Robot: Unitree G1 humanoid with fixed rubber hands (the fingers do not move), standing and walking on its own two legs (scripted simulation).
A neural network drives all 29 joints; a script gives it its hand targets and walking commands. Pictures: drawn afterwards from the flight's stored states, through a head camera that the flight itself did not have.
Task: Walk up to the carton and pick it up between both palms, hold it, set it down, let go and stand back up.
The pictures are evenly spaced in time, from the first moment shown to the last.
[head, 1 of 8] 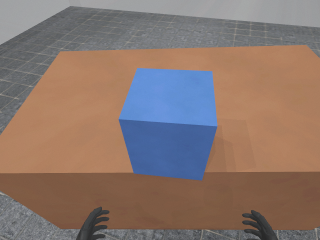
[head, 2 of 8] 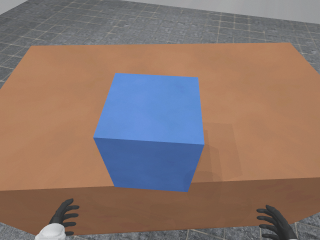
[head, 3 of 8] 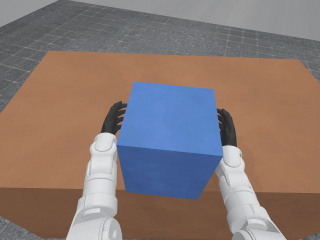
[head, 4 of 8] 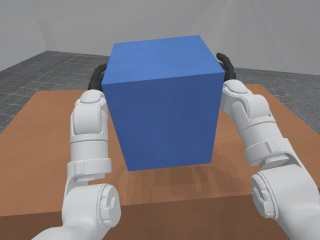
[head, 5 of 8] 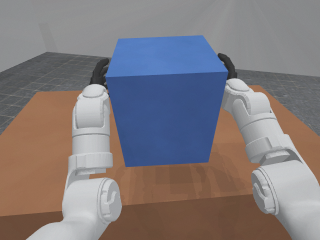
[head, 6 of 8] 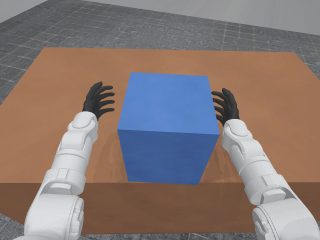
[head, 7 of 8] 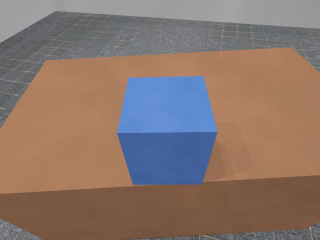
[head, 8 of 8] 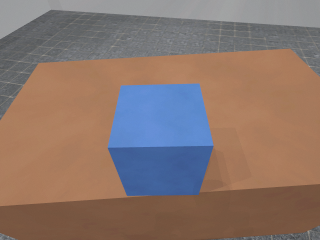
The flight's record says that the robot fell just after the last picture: no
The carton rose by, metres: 0.21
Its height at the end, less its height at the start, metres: +0.00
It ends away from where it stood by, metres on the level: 0.02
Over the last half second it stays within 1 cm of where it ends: yes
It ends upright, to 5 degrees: yes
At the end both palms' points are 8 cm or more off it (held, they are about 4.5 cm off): yes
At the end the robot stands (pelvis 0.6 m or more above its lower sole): yes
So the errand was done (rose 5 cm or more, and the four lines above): yes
